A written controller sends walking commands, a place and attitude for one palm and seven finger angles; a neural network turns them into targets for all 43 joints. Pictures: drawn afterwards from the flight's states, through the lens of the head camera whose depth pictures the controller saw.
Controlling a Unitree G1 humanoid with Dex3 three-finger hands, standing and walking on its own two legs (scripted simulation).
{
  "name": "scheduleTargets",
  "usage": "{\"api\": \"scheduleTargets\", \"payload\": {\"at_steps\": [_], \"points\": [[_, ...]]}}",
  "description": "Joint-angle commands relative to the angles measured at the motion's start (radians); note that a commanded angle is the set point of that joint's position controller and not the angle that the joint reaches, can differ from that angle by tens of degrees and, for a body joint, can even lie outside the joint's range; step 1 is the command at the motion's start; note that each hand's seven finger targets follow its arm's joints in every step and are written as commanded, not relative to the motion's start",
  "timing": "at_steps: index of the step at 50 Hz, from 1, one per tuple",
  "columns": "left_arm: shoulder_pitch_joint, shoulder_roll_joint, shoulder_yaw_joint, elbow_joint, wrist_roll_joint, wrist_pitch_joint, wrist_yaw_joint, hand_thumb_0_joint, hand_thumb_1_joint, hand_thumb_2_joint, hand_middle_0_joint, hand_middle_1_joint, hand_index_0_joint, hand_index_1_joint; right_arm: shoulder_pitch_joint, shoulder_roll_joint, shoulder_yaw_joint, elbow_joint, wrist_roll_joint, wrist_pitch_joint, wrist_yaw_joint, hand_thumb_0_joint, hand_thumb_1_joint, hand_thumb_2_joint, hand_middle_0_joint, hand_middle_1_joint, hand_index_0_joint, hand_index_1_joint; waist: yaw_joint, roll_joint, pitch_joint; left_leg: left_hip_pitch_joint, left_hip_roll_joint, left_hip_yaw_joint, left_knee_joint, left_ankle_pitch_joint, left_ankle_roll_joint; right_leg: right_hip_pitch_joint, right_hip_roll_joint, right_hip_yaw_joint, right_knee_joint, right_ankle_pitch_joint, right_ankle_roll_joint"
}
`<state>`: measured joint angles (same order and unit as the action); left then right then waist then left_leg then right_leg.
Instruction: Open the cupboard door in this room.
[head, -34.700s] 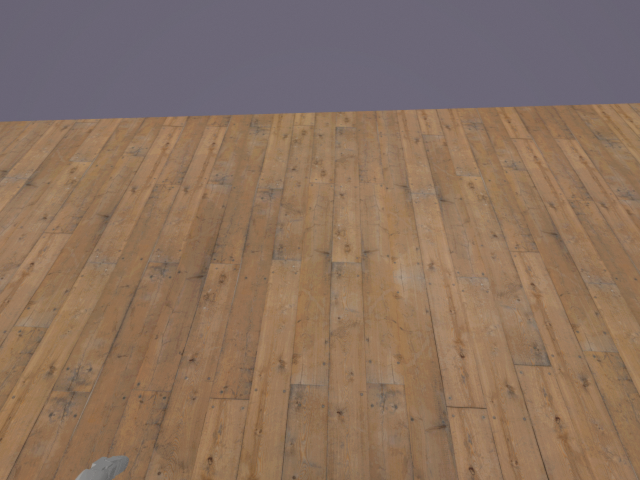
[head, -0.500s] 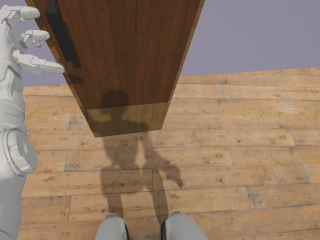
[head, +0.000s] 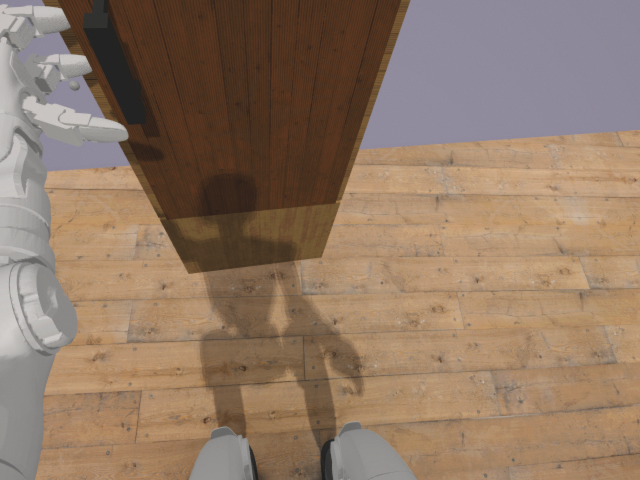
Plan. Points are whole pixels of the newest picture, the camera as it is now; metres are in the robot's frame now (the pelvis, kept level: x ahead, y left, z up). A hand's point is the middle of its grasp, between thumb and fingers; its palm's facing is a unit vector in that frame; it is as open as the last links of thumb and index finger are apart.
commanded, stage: slide the fingers in behind the handle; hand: left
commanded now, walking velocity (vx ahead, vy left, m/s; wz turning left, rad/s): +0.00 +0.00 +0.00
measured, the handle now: (119, 62) +0.58 +0.17 +0.10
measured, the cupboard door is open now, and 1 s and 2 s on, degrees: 0 1 1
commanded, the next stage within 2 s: move the hooked fingers beside the handle in 1.26 s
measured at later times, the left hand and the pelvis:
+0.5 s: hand (88, 95) +0.54 +0.20 +0.10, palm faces +0.13 -0.99 -0.03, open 15.0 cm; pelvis +0.01 +0.00 +0.00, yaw +3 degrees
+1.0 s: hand (98, 100) +0.53 +0.19 +0.10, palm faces +0.17 -0.99 -0.04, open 15.4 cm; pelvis +0.01 -0.01 +0.00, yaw +5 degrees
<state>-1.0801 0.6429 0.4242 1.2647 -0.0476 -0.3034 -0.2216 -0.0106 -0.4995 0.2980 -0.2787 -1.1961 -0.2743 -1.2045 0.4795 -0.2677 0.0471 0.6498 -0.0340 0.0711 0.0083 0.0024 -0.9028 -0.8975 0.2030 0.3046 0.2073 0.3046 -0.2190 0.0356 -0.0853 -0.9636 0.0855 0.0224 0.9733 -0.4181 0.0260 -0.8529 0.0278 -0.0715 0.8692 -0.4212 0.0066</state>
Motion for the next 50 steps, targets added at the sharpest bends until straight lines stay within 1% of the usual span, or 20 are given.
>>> {"api": "scheduleTargets", "payload": {"at_steps": [1, 5, 6, 7, 11, 13, 16, 22, 24, 26, 27, 30, 32, 34, 37, 40, 42, 44, 46, 50], "points": [[-0.483, 0.124, -0.052, -0.233, -0.013, -0.075, -0.013, 0.000, -0.500, 0.300, -0.300, -1.200, -0.300, -1.200, 0.197, -0.195, -0.077, -0.020, -0.002, -0.006, -0.011, 0.000, -0.900, -0.900, 0.200, 0.300, 0.200, 0.300, -0.033, 0.207, -0.503, 0.588, -0.032, -0.095, -0.059, 0.490, -0.001, 0.015, 0.052, 0.008, -0.076, 0.336, -0.023], [-0.487, 0.094, -0.063, -0.252, -0.020, -0.086, -0.004, 0.000, -0.500, 0.300, -0.300, -1.200, -0.300, -1.200, 0.193, -0.194, -0.081, -0.018, -0.005, -0.008, -0.007, 0.000, -0.900, -0.900, 0.200, 0.300, 0.200, 0.300, -0.028, 0.200, -0.507, 0.609, -0.031, -0.104, -0.060, 0.511, -0.004, 0.016, 0.052, 0.005, -0.070, 0.340, -0.028], [-0.510, 0.040, -0.106, -0.270, -0.021, -0.089, -0.001, 0.000, -0.500, 0.300, -0.300, -1.200, -0.300, -1.200, 0.185, -0.188, -0.083, -0.015, -0.004, -0.010, -0.003, 0.000, -0.900, -0.900, 0.200, 0.300, 0.200, 0.300, -0.042, 0.228, -0.512, 0.641, -0.030, -0.105, -0.055, 0.529, -0.006, -0.010, 0.052, 0.005, -0.072, 0.344, -0.025], [-0.488, 0.051, -0.086, -0.259, -0.021, -0.090, 0.004, 0.000, -0.500, 0.300, -0.300, -1.200, -0.300, -1.200, 0.185, -0.190, -0.086, -0.011, -0.006, -0.010, -0.001, 0.000, -0.900, -0.900, 0.200, 0.300, 0.200, 0.300, -0.029, 0.217, -0.511, 0.641, -0.028, -0.110, -0.053, 0.527, -0.010, -0.013, 0.052, 0.002, -0.070, 0.333, -0.027], [-0.522, -0.015, -0.130, -0.297, -0.024, -0.105, 0.021, 0.000, -0.500, 0.300, -0.300, -1.200, -0.300, -1.200, 0.180, -0.185, -0.091, -0.003, -0.009, -0.013, 0.006, 0.000, -0.900, -0.900, 0.200, 0.300, 0.200, 0.300, -0.038, 0.213, -0.543, 0.678, -0.027, -0.121, -0.048, 0.584, -0.013, -0.012, 0.051, 0.000, -0.062, 0.361, -0.026], [-0.516, -0.063, -0.164, -0.283, -0.025, -0.105, 0.028, 0.000, -0.500, 0.300, -0.300, -1.200, -0.300, -1.200, 0.171, -0.182, -0.092, 0.002, -0.008, -0.013, 0.011, 0.000, -0.900, -0.900, 0.200, 0.300, 0.200, 0.300, -0.044, 0.197, -0.512, 0.675, -0.026, -0.126, -0.052, 0.568, -0.014, -0.025, 0.053, -0.005, -0.065, 0.345, -0.027], [-0.538, -0.118, -0.204, -0.316, -0.026, -0.117, 0.038, 0.000, -0.500, 0.300, -0.300, -1.200, -0.300, -1.200, 0.164, -0.176, -0.097, 0.009, -0.009, -0.017, 0.015, 0.000, -0.900, -0.900, 0.200, 0.300, 0.200, 0.300, -0.047, 0.229, -0.537, 0.716, -0.025, -0.134, -0.047, 0.607, -0.019, -0.046, 0.050, -0.006, -0.062, 0.348, -0.027], [-0.556, -0.226, -0.279, -0.308, -0.026, -0.126, 0.063, 0.000, -0.500, 0.300, -0.300, -1.200, -0.300, -1.200, 0.153, -0.169, -0.103, 0.025, -0.012, -0.024, 0.024, 0.000, -0.900, -0.900, 0.200, 0.300, 0.200, 0.300, -0.060, 0.200, -0.530, 0.727, -0.029, -0.146, -0.046, 0.592, -0.020, -0.062, 0.051, -0.010, -0.062, 0.335, -0.028], [-0.584, -0.214, -0.273, -0.292, -0.026, -0.124, 0.071, 0.000, -0.500, 0.300, -0.300, -1.200, -0.300, -1.200, 0.150, -0.173, -0.101, 0.033, -0.012, -0.028, 0.024, 0.000, -0.900, -0.900, 0.200, 0.300, 0.200, 0.300, -0.068, 0.178, -0.500, 0.683, -0.036, -0.138, -0.050, 0.529, -0.016, -0.049, 0.049, -0.009, -0.063, 0.328, -0.030], [-0.587, -0.257, -0.304, -0.304, -0.027, -0.131, 0.071, 0.000, -0.500, 0.300, -0.300, -1.200, -0.300, -1.200, 0.148, -0.167, -0.100, 0.034, -0.013, -0.034, 0.026, 0.000, -0.900, -0.900, 0.200, 0.300, 0.200, 0.300, -0.067, 0.207, -0.524, 0.710, -0.038, -0.141, -0.046, 0.560, -0.017, -0.060, 0.047, -0.007, -0.060, 0.335, -0.031], [-0.593, -0.234, -0.291, -0.304, -0.025, -0.134, 0.074, 0.000, -0.500, 0.300, -0.300, -1.200, -0.300, -1.200, 0.149, -0.170, -0.102, 0.040, -0.014, -0.033, 0.025, 0.000, -0.900, -0.900, 0.200, 0.300, 0.200, 0.300, -0.066, 0.192, -0.525, 0.706, -0.035, -0.145, -0.046, 0.559, -0.018, -0.053, 0.047, -0.009, -0.056, 0.337, -0.032], [-0.604, -0.319, -0.348, -0.316, -0.032, -0.137, 0.076, 0.000, -0.500, 0.300, -0.300, -1.200, -0.300, -1.200, 0.144, -0.162, -0.103, 0.040, -0.015, -0.041, 0.029, 0.000, -0.900, -0.900, 0.200, 0.300, 0.200, 0.300, -0.079, 0.198, -0.521, 0.710, -0.039, -0.144, -0.044, 0.559, -0.014, -0.064, 0.047, -0.009, -0.056, 0.337, -0.031], [-0.608, -0.297, -0.336, -0.304, -0.030, -0.135, 0.080, 0.000, -0.500, 0.300, -0.300, -1.200, -0.300, -1.200, 0.141, -0.168, -0.106, 0.049, -0.015, -0.042, 0.030, 0.000, -0.900, -0.900, 0.200, 0.300, 0.200, 0.300, -0.077, 0.191, -0.525, 0.701, -0.041, -0.143, -0.040, 0.538, -0.016, -0.062, 0.047, -0.008, -0.055, 0.337, -0.031], [-0.619, -0.334, -0.359, -0.289, -0.028, -0.130, 0.084, 0.000, -0.500, 0.300, -0.300, -1.200, -0.300, -1.200, 0.140, -0.164, -0.105, 0.052, -0.015, -0.047, 0.031, 0.000, -0.900, -0.900, 0.200, 0.300, 0.200, 0.300, -0.089, 0.174, -0.511, 0.677, -0.048, -0.136, -0.039, 0.506, -0.010, -0.060, 0.047, -0.007, -0.058, 0.337, -0.031], [-0.617, -0.303, -0.338, -0.290, -0.032, -0.133, 0.082, 0.000, -0.500, 0.300, -0.300, -1.200, -0.300, -1.200, 0.142, -0.168, -0.106, 0.060, -0.015, -0.051, 0.031, 0.000, -0.900, -0.900, 0.200, 0.300, 0.200, 0.300, -0.079, 0.171, -0.536, 0.674, -0.052, -0.132, -0.034, 0.524, -0.009, -0.038, 0.046, -0.001, -0.053, 0.359, -0.032], [-0.612, -0.383, -0.388, -0.315, -0.040, -0.137, 0.080, 0.000, -0.500, 0.300, -0.300, -1.200, -0.300, -1.200, 0.136, -0.158, -0.107, 0.052, -0.015, -0.057, 0.037, 0.000, -0.900, -0.900, 0.200, 0.300, 0.200, 0.300, -0.083, 0.193, -0.532, 0.703, -0.051, -0.139, -0.038, 0.550, -0.009, -0.054, 0.048, -0.007, -0.053, 0.353, -0.033], [-0.612, -0.360, -0.373, -0.311, -0.039, -0.137, 0.084, 0.000, -0.500, 0.300, -0.300, -1.200, -0.300, -1.200, 0.134, -0.163, -0.109, 0.059, -0.016, -0.056, 0.039, 0.000, -0.900, -0.900, 0.200, 0.300, 0.200, 0.300, -0.078, 0.189, -0.543, 0.696, -0.053, -0.136, -0.034, 0.545, -0.011, -0.050, 0.049, -0.004, -0.053, 0.358, -0.033], [-0.627, -0.390, -0.397, -0.310, -0.034, -0.136, 0.090, 0.000, -0.500, 0.300, -0.300, -1.200, -0.300, -1.200, 0.131, -0.160, -0.109, 0.060, -0.015, -0.058, 0.039, 0.000, -0.900, -0.900, 0.200, 0.300, 0.200, 0.300, -0.089, 0.179, -0.518, 0.683, -0.052, -0.137, -0.039, 0.508, -0.011, -0.059, 0.049, -0.007, -0.054, 0.341, -0.032], [-0.657, -0.413, -0.417, -0.343, -0.031, -0.147, 0.098, 0.000, -0.500, 0.300, -0.300, -1.200, -0.300, -1.200, 0.132, -0.158, -0.112, 0.066, -0.018, -0.063, 0.042, 0.000, -0.900, -0.900, 0.200, 0.300, 0.200, 0.300, -0.091, 0.217, -0.539, 0.732, -0.045, -0.155, -0.036, 0.562, -0.015, -0.095, 0.047, -0.008, -0.045, 0.330, -0.031], [-0.646, -0.407, -0.408, -0.333, -0.033, -0.144, 0.110, 0.000, -0.500, 0.300, -0.300, -1.200, -0.300, -1.200, 0.135, -0.161, -0.113, 0.066, -0.020, -0.066, 0.043, 0.000, -0.900, -0.900, 0.200, 0.300, 0.200, 0.300, -0.092, 0.182, -0.534, 0.716, -0.049, -0.152, -0.038, 0.545, -0.013, -0.078, 0.050, -0.009, -0.046, 0.334, -0.033]]}}
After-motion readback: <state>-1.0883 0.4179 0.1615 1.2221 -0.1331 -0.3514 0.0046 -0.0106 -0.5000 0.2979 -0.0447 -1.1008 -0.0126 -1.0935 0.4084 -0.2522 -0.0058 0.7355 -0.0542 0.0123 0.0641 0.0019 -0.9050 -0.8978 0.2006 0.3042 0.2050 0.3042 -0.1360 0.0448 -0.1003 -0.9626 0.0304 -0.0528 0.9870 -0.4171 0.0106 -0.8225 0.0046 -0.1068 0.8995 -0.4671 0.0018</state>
